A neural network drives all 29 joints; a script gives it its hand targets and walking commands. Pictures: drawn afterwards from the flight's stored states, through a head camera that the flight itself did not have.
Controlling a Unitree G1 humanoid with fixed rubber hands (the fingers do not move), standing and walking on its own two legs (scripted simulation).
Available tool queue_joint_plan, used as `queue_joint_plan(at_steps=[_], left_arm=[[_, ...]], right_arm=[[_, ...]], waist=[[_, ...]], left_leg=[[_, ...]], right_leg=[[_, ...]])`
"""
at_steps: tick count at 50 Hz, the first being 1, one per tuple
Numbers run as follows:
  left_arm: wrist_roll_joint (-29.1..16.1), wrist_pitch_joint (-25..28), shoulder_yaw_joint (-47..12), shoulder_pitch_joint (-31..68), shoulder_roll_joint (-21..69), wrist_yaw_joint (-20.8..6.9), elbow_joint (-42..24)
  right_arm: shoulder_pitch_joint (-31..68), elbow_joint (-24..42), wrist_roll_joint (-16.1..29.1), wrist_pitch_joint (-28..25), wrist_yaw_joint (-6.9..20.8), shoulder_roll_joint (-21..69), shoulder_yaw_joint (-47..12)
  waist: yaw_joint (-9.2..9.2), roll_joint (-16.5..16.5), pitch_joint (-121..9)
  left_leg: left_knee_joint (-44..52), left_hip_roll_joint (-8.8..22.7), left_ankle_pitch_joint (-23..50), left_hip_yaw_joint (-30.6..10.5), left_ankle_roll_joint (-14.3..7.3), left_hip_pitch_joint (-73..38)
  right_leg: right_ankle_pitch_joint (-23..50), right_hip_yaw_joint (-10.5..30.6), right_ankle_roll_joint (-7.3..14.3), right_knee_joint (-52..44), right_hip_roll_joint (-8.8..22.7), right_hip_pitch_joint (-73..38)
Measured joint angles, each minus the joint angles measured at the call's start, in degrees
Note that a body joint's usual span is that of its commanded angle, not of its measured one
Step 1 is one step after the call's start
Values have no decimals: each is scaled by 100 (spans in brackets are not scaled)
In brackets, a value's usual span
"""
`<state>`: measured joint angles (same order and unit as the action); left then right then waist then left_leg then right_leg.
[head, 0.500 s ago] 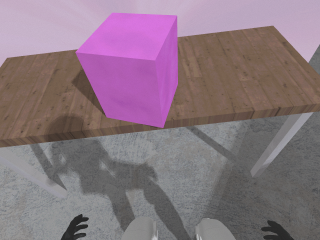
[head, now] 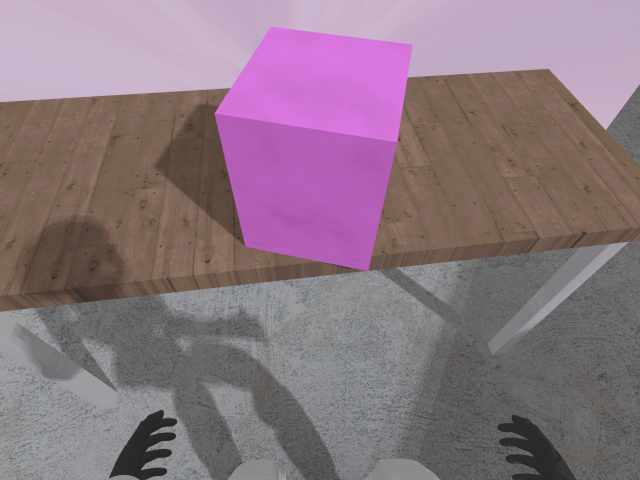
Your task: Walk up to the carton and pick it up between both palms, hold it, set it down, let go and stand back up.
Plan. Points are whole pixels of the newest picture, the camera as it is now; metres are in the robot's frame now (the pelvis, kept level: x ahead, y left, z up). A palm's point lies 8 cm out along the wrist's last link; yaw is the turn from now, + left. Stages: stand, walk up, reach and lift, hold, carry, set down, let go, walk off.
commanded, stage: walk up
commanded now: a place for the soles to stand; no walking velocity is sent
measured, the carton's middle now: (321, 154) +0.52 +0.01 +0.09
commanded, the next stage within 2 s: none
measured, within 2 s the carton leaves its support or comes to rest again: neither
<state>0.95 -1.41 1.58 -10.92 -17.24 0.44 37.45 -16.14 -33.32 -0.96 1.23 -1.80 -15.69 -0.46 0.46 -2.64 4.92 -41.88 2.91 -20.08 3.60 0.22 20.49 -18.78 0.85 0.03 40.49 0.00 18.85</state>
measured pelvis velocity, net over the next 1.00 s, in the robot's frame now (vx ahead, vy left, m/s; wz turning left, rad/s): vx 0.02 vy -0.02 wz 0.07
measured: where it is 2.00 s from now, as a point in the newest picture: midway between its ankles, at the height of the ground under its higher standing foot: outside the picture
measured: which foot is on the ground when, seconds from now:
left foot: down 0.00-1.00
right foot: down 0.00-1.00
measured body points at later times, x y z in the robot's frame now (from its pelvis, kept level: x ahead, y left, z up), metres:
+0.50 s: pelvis +0.00 -0.03 +0.01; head +0.01 -0.03 +0.46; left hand +0.14 +0.22 -0.09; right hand +0.10 -0.30 -0.09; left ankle +0.02 +0.12 -0.71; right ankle +0.01 -0.12 -0.71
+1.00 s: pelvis +0.02 -0.02 +0.01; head +0.02 -0.01 +0.46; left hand +0.11 +0.25 -0.10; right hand +0.14 -0.29 -0.09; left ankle +0.02 +0.11 -0.70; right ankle +0.01 -0.12 -0.71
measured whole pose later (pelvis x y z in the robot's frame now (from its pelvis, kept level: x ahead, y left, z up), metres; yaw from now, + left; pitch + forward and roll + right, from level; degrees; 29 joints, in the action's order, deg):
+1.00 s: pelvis +0.02 -0.02 +0.01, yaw +4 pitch -3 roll +0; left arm 2.5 -0.6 2.1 -14.6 -15.8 -1.8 39.7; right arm -20.5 -34.3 -2.1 0.1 0.2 -16.1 3.2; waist -1.2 -1.0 3.0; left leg -46.4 2.2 -28.7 0.4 -0.4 19.9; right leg -22.3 -3.6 4.0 37.8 -0.3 13.1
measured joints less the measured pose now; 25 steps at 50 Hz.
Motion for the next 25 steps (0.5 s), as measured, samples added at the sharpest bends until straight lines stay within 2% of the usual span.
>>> queue_joint_plan(at_steps=[2,10,25], left_arm=[[4,31,-46,61,54,-66,17],[-53,-1,-137,197,157,-222,97],[-95,-79,-144,148,204,-257,173]], right_arm=[[-6,-9,70,11,16,-62,19],[-110,-74,80,-49,73,-175,115],[-359,-139,29,-129,86,-94,202]], waist=[[16,101,44],[48,170,-50],[32,175,-136]], left_leg=[[114,64,70,-30,46,-34],[712,27,444,-26,108,-239],[760,20,471,-191,213,-344]], right_leg=[[47,-38,11,-123,-62,-42],[86,-52,95,-402,-44,-117],[-31,-218,223,-312,-41,-223]])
